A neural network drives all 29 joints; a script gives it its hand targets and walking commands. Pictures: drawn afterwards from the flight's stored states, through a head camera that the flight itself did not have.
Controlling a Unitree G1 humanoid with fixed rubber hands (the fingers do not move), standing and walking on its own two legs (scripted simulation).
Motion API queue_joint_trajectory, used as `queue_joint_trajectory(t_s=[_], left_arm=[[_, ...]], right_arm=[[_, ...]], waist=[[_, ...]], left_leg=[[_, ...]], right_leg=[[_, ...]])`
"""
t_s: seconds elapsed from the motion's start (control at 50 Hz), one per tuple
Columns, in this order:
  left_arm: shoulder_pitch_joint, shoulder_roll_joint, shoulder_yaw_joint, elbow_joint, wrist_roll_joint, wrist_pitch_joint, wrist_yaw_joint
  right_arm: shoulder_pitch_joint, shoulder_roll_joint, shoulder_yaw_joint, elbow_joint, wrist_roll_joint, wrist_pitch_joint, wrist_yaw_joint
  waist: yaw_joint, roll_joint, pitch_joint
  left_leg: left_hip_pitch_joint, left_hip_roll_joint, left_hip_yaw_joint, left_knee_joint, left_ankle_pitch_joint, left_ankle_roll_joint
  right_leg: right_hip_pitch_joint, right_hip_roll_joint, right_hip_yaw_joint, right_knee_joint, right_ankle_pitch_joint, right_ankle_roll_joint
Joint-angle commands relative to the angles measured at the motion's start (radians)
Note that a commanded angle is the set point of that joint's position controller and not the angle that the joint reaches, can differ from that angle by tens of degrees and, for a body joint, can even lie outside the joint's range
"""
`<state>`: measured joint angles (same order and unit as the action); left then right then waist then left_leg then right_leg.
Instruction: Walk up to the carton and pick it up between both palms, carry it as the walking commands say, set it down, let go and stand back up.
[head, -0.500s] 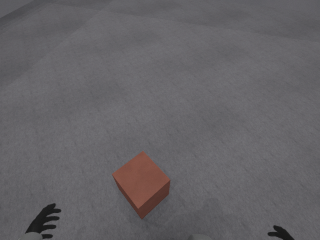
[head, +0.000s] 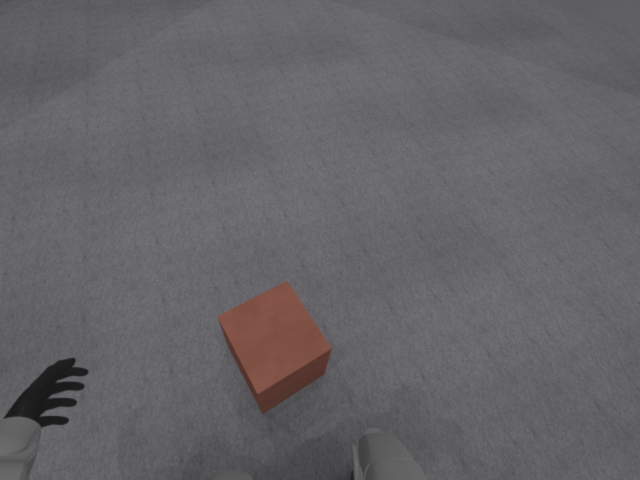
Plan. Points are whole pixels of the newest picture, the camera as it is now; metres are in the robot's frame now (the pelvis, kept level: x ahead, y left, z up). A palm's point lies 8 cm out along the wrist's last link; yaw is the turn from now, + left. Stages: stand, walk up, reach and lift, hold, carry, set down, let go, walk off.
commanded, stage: walk up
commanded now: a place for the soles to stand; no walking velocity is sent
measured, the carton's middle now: (274, 347) +0.48 +0.08 -0.64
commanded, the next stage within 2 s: none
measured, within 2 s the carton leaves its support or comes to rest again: neither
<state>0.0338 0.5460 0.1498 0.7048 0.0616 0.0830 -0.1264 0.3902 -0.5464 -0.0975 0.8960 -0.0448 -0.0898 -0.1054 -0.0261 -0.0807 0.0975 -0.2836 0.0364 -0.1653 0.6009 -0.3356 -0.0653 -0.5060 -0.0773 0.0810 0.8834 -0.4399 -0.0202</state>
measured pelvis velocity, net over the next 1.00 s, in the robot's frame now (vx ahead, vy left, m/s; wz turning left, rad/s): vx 0.06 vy -0.18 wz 0.54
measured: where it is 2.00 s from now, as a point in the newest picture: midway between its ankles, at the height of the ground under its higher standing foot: outside the picture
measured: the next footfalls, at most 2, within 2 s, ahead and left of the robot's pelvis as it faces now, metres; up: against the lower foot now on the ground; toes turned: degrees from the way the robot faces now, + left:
right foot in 0.06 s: +0.10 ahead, -0.19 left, +0.00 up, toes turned +2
left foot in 0.26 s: +0.09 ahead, +0.05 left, +0.00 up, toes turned +11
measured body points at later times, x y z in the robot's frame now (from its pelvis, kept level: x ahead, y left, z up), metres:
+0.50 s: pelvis +0.05 -0.15 -0.03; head +0.07 -0.13 +0.42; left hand +0.08 +0.22 -0.12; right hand +0.25 -0.48 -0.08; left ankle +0.05 +0.03 -0.71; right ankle +0.13 -0.27 -0.72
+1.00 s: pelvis +0.06 -0.18 -0.01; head +0.08 -0.17 +0.44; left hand -0.05 +0.16 -0.09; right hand +0.35 -0.40 -0.10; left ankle +0.03 -0.06 -0.72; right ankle +0.15 -0.27 -0.72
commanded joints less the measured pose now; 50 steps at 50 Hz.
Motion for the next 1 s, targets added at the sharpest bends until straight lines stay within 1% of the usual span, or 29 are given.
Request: queue_joint_trajectory(t_s=[0.0, 0.02, 0.04, 0.06, 0.08, 0.1, 0.18, 0.22, 0.24, 0.26, 0.28, 0.3, 0.36, 0.4, 0.44, 0.46, 0.48, 0.5, 0.54, 0.58, 0.64, 0.72, 0.78, 0.8, 0.82, 0.84, 0.88, 0.94, 0.98], left_arm=[[-0.017, 0.092, 0.036, -0.141, -0.005, -0.02, -0.001], [0.077, 0.098, 0.045, -0.129, -0.006, -0.026, 0.004], [0.182, 0.144, 0.063, -0.104, 0.006, -0.033, 0.014], [0.226, 0.267, 0.084, -0.098, 0.015, -0.037, 0.02], [0.16, 0.253, 0.074, -0.115, -0.01, -0.036, 0.025], [0.14, 0.204, 0.058, -0.13, -0.009, -0.03, 0.03], [0.075, 0.15, 0.029, -0.152, 0.002, -0.018, 0.045], [0.065, 0.119, 0.009, -0.144, -0.02, -0.011, 0.055], [0.089, 0.062, -0.007, -0.143, -0.034, -0.014, 0.062], [0.082, 0.024, -0.015, -0.18, -0.038, -0.019, 0.072], [0.072, 0.095, 0.001, -0.183, -0.027, -0.007, 0.082], [0.085, 0.106, 0.006, -0.16, -0.036, -0.01, 0.079], [0.181, 0.103, 0.012, -0.105, -0.042, -0.036, 0.073], [0.216, 0.093, 0.016, -0.093, -0.048, -0.05, 0.075], [0.287, 0.097, 0.023, -0.065, -0.042, -0.07, 0.089], [0.319, 0.142, 0.032, -0.059, -0.022, -0.083, 0.099], [0.285, 0.272, 0.047, -0.075, -0.025, -0.093, 0.106], [0.247, 0.27, 0.041, -0.076, -0.033, -0.102, 0.106], [0.196, 0.211, 0.022, -0.067, -0.037, -0.111, 0.114], [0.195, 0.199, 0.013, -0.052, -0.035, -0.122, 0.12], [0.277, 0.204, 0.007, -0.032, -0.036, -0.137, 0.126], [0.293, 0.203, -0.004, -0.033, -0.044, -0.135, 0.134], [0.276, 0.188, -0.023, -0.033, -0.051, -0.128, 0.133], [0.281, 0.152, -0.037, -0.029, -0.056, -0.129, 0.131], [0.28, 0.093, -0.055, -0.039, -0.065, -0.134, 0.131], [0.241, 0.084, -0.064, -0.056, -0.077, -0.128, 0.138], [0.247, 0.116, -0.057, -0.005, -0.076, -0.127, 0.146], [0.338, 0.127, -0.052, 0.076, -0.047, -0.158, 0.151], [0.301, 0.237, -0.026, 0.072, -0.037, -0.17, 0.153]], right_arm=[[-0.009, -0.283, -0.06, -0.111, -0.006, -0.016, -0.011], [-0.03, -0.263, -0.05, -0.132, -0.006, -0.014, -0.011], [-0.003, -0.195, -0.027, -0.144, -0.004, -0.011, -0.012], [-0.017, -0.14, -0.013, -0.181, 0.017, -0.014, -0.02], [-0.026, -0.164, -0.017, -0.161, 0.019, -0.004, -0.037], [-0.033, -0.199, -0.024, -0.137, 0.017, -0.002, -0.032], [0.159, -0.178, -0.033, -0.048, 0.044, -0.009, 0.003], [0.227, -0.147, -0.031, -0.042, 0.035, -0.014, 0.007], [0.219, -0.192, -0.04, -0.065, 0.015, -0.019, 0.005], [0.157, -0.309, -0.06, -0.12, -0.001, -0.022, 0.002], [0.124, -0.327, -0.064, -0.136, 0.022, -0.018, 0.003], [0.081, -0.276, -0.055, -0.142, 0.023, -0.018, -0.002], [-0.029, -0.23, -0.033, -0.181, 0.011, -0.007, 0.012], [-0.057, -0.214, -0.026, -0.206, 0.006, 0.005, 0.03], [-0.114, -0.185, -0.014, -0.227, 0.008, 0.022, 0.044], [-0.105, -0.126, 0.002, -0.237, 0.012, 0.03, 0.047], [-0.106, -0.092, 0.009, -0.256, 0.028, 0.03, 0.038], [-0.13, -0.15, -0.01, -0.244, 0.018, 0.035, 0.031], [-0.088, -0.164, -0.019, -0.192, 0.026, 0.036, 0.049], [-0.052, -0.143, -0.022, -0.167, 0.029, 0.042, 0.075], [-0.123, -0.11, -0.023, -0.188, 0.024, 0.059, 0.103], [-0.157, -0.091, -0.022, -0.194, 0.024, 0.067, 0.118], [-0.115, -0.086, -0.027, -0.166, 0.025, 0.06, 0.124], [-0.09, -0.104, -0.033, -0.153, 0.015, 0.054, 0.122], [-0.078, -0.168, -0.047, -0.155, 0.0, 0.046, 0.118], [-0.11, -0.227, -0.05, -0.178, 0.009, 0.045, 0.116], [-0.148, -0.162, -0.027, -0.174, 0.023, 0.049, 0.117], [-0.298, -0.095, 0.006, -0.168, 0.039, 0.073, 0.118], [-0.262, -0.078, 0.013, -0.151, 0.043, 0.078, 0.125]], waist=[[0.041, 0.254, -0.11], [0.095, 0.232, -0.14], [0.143, 0.084, -0.171], [0.165, -0.259, -0.174], [0.12, -0.208, -0.137], [0.112, -0.127, -0.109], [0.019, -0.141, -0.078], [-0.044, -0.049, -0.101], [-0.057, 0.129, -0.1], [-0.025, 0.291, -0.067], [-0.031, 0.191, -0.09], [-0.005, 0.158, -0.055], [0.025, 0.266, -0.058], [0.025, 0.303, -0.077], [0.085, 0.249, -0.092], [0.109, 0.056, -0.076], [0.093, -0.197, -0.083], [0.076, -0.054, -0.045], [0.049, 0.023, 0.006], [0.046, -0.067, 0.003], [0.091, -0.099, -0.011], [0.087, -0.13, -0.08], [0.034, -0.101, -0.114], [0.009, -0.043, -0.132], [-0.007, 0.152, -0.167], [-0.009, 0.256, -0.159], [0.007, 0.162, -0.113], [0.088, 0.122, -0.073], [0.069, -0.063, -0.049]], left_leg=[[-0.083, 0.155, -0.175, -0.048, 0.291, 0.243], [-0.172, 0.105, -0.124, 0.037, 0.292, 0.209], [-0.304, 0.017, -0.021, 0.202, 0.196, 0.164], [-0.533, -0.101, 0.166, 0.43, -0.123, 0.099], [-0.494, -0.036, 0.166, 0.568, -0.259, 0.084], [-0.433, -0.01, 0.168, 0.592, -0.234, 0.087], [-0.084, 0.0, 0.229, 0.285, -0.137, 0.091], [0.183, -0.021, 0.186, 0.069, -0.016, 0.118], [0.237, 0.094, -0.054, -0.106, -0.113, 0.155], [0.208, 0.333, -0.541, -0.218, -0.079, 0.268], [0.118, 0.407, -0.575, -0.202, -0.016, 0.359], [0.058, 0.35, -0.473, -0.145, 0.067, 0.377], [-0.09, 0.177, -0.179, -0.025, 0.246, 0.299], [-0.176, 0.133, -0.137, 0.008, 0.226, 0.281], [-0.318, 0.063, -0.08, 0.111, 0.092, 0.211], [-0.389, -0.029, -0.002, 0.315, 0.009, 0.162], [-0.516, -0.159, 0.096, 0.55, -0.258, 0.102], [-0.475, -0.085, 0.026, 0.649, -0.274, 0.091], [-0.412, -0.037, 0.034, 0.647, -0.182, 0.092], [-0.355, -0.026, 0.076, 0.53, -0.171, 0.088], [-0.326, -0.038, 0.101, 0.41, -0.19, 0.087], [-0.209, -0.044, 0.175, 0.276, -0.17, 0.097], [0.029, -0.079, 0.216, 0.023, -0.031, 0.128], [0.162, -0.073, 0.164, -0.044, -0.012, 0.15], [0.294, 0.076, -0.124, -0.09, 0.016, 0.212], [0.206, 0.246, -0.385, -0.158, 0.043, 0.344], [0.09, 0.229, -0.305, -0.137, 0.107, 0.359], [-0.168, 0.043, -0.035, -0.006, 0.056, 0.2], [-0.219, -0.098, 0.055, 0.224, -0.102, 0.113]], right_leg=[[0.112, 0.025, -0.047, -0.084, -0.016, -0.019], [0.263, 0.05, -0.066, -0.192, 0.039, -0.034], [0.441, 0.046, -0.033, -0.298, 0.01, -0.06], [0.502, -0.244, 0.36, -0.556, -0.165, -0.143], [0.361, -0.322, 0.422, -0.592, -0.135, -0.235], [0.291, -0.288, 0.326, -0.562, -0.108, -0.278], [0.114, -0.178, 0.063, -0.381, 0.128, -0.23], [-0.043, -0.139, -0.005, -0.205, 0.093, -0.166], [-0.128, -0.067, -0.084, 0.011, 0.036, -0.092], [-0.308, 0.041, -0.075, 0.16, -0.12, -0.02], [-0.239, -0.017, 0.031, 0.245, -0.153, 0.005], [-0.197, -0.028, 0.032, 0.285, -0.098, 0.005], [-0.044, 0.001, -0.047, 0.196, -0.076, 0.0], [0.061, 0.037, -0.116, 0.094, -0.083, -0.009], [0.252, 0.078, -0.148, -0.131, 0.021, -0.026], [0.262, -0.011, 0.034, -0.328, -0.108, -0.049], [0.229, -0.322, 0.524, -0.568, -0.235, -0.169], [0.155, -0.392, 0.595, -0.587, -0.166, -0.235], [0.13, -0.308, 0.371, -0.497, -0.11, -0.228], [0.167, -0.244, 0.219, -0.448, 0.016, -0.182], [0.258, -0.259, 0.156, -0.415, 0.289, -0.202], [0.316, -0.273, 0.062, -0.362, 0.559, -0.195], [0.205, -0.238, -0.043, -0.279, 0.432, -0.133], [0.109, -0.211, -0.085, -0.208, 0.358, -0.088], [-0.072, -0.129, -0.158, -0.028, 0.254, -0.019], [-0.134, -0.013, -0.168, -0.009, -0.123, 0.025], [-0.032, -0.022, -0.099, 0.014, -0.162, 0.014], [0.24, -0.014, -0.083, -0.327, 0.076, -0.021], [0.194, -0.267, 0.295, -0.527, -0.129, -0.154]])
